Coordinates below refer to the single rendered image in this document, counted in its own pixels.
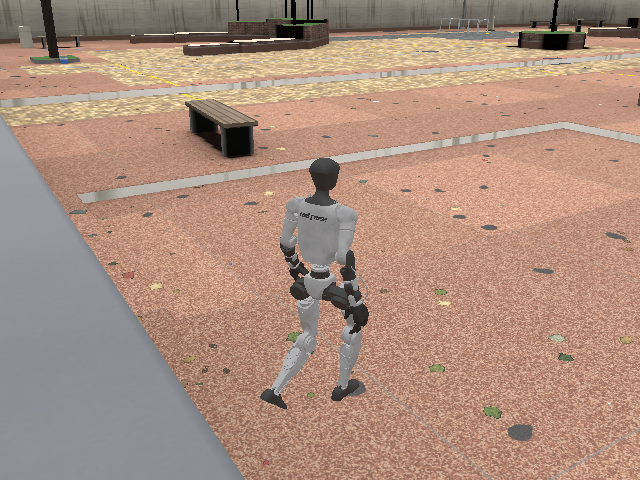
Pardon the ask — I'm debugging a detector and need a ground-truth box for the robot left hand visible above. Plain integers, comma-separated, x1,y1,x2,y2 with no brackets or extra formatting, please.
288,262,309,281

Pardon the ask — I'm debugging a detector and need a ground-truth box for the left robot forearm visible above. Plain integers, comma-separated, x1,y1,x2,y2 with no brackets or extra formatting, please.
280,237,300,269

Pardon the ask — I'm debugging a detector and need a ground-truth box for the right robot forearm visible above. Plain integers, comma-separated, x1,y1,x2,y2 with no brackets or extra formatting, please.
340,250,363,307

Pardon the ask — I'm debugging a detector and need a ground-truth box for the robot right hand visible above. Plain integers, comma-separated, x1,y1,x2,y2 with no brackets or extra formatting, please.
344,303,369,334

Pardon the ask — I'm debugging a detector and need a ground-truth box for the right robot upper arm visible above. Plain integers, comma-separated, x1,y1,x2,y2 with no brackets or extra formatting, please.
335,204,358,265

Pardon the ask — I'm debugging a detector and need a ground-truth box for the robot right thigh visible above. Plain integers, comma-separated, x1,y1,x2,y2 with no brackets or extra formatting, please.
328,283,363,345

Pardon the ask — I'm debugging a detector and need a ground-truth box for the left robot upper arm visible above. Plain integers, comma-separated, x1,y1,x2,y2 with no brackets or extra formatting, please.
280,197,305,248

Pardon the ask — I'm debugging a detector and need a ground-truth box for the robot left shin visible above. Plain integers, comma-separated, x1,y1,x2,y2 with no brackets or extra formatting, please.
271,333,311,396

